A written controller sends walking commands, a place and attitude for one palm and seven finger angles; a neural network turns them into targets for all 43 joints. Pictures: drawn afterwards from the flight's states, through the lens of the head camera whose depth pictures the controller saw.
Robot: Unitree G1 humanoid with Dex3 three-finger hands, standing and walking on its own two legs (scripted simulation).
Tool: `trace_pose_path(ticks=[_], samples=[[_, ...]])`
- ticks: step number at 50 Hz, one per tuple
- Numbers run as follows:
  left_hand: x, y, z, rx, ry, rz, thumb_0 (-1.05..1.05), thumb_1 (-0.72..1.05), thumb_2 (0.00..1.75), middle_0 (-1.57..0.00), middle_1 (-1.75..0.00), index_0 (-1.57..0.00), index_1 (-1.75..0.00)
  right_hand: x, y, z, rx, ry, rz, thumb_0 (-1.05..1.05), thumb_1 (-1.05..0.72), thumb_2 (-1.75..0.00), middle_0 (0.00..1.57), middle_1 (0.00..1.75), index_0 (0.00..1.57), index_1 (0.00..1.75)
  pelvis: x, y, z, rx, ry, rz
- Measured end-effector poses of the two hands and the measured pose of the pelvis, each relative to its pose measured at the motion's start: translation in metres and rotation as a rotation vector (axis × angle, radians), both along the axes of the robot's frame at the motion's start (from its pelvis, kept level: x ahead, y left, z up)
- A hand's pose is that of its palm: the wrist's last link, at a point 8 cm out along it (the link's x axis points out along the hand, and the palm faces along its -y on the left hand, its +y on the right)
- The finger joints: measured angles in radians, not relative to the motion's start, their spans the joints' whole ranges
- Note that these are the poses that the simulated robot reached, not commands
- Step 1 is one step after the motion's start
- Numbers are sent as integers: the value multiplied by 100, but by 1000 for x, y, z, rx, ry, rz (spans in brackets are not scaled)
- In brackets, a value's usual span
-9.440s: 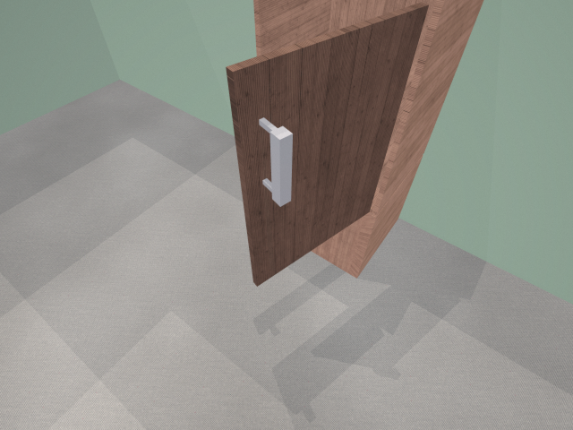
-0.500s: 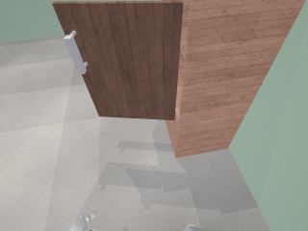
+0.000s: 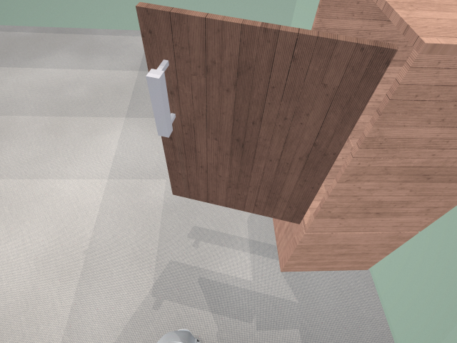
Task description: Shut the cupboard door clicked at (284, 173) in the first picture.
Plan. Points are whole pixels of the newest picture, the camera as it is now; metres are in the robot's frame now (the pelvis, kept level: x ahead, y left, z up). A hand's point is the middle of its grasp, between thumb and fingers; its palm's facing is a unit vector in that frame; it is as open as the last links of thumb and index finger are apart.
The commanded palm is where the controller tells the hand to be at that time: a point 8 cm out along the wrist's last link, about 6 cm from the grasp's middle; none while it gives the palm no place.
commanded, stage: come to a stop and stand still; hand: left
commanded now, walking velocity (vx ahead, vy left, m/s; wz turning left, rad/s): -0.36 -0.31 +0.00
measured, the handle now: (164, 99) +0.54 +0.20 +0.10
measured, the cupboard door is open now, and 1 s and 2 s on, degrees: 75 75 75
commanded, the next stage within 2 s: look again from close up in 0.82 s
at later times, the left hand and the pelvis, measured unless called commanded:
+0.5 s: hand out of the picture +0.13 +0.17 -0.15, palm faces -0.06 -0.96 -0.27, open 7.4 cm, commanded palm none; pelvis +0.01 -0.02 +0.01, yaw -4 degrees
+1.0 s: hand out of the picture +0.02 +0.13 -0.16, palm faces -0.05 -0.98 -0.21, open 7.3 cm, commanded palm none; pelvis +0.01 -0.04 +0.01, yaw -4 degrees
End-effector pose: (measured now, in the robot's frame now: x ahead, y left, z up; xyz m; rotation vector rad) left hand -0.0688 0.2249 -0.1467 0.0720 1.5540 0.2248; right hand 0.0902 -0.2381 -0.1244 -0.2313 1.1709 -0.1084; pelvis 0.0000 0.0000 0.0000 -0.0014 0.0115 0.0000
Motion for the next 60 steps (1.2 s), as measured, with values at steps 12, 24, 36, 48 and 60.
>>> trace_pose_path(ticks=[12, 24, 36, 48, 60], samples=[[127, 31, 11, 15, -164, -122, 0, 91, 90, -20, -30, -19, -30, 20, 37, 12, 4, -11, -106, 0, -92, -90, 21, 30, 20, 30, 19, 21, 16, -20, 11, -72], [193, 2, 29, 80, -371, -244, 0, 91, 90, -19, -30, -19, -30, -74, -29, -7, -6, 151, -224, 0, -91, -90, 21, 30, 20, 30, 7, -15, 7, 1, 22, -75], [149, -42, 16, 26, -266, -214, -1, 94, 90, -20, -30, -20, -30, -125, -32, -8, 34, 272, -254, 1, -91, -90, 20, 30, 19, 30, 7, -41, 11, -1, -20, -72], [93, -50, 20, 34, -159, -177, 0, 92, 90, -20, -30, -20, -30, -111, -21, -12, 84, 250, -199, 2, -93, -90, 20, 30, 20, 30, 6, -45, 15, -13, -13, -72], [80, -42, 17, 17, -169, -183, 0, 91, 90, -20, -30, -20, -30, -80, -25, -9, 51, 116, -152, 2, -93, -90, 20, 30, 20, 30, 4, -34, 11, 4, -41, -77]])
